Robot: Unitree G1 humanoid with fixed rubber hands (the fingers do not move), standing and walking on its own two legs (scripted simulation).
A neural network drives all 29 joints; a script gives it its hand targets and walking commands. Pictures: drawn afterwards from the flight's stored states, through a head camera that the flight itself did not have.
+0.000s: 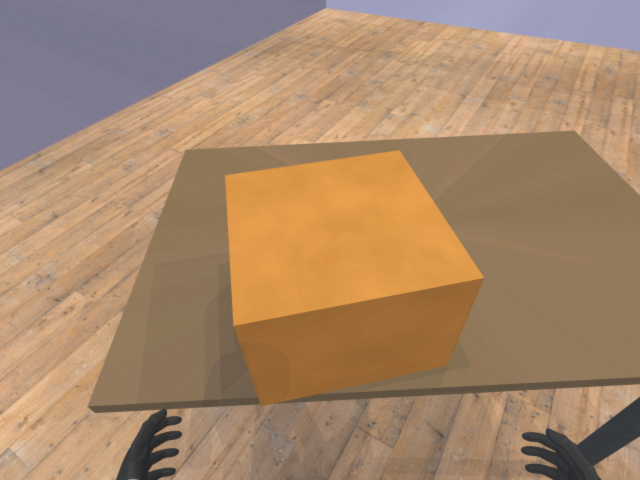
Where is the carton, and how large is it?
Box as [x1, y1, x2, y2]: [225, 150, 483, 405]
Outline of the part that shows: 399,150 225,175 233,325 261,405 447,365 483,277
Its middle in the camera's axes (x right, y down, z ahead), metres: +0.02 +0.05 +0.59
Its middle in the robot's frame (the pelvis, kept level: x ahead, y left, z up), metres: +0.43 +0.01 +0.02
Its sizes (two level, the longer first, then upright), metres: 0.284 0.277 0.209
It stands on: a table, 0.70 m high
